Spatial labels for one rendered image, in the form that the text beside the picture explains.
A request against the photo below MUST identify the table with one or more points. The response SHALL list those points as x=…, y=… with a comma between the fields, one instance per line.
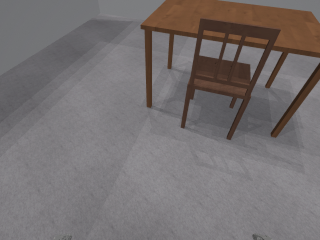
x=300, y=34

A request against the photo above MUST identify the chair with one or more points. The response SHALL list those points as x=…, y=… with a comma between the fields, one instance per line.
x=224, y=77

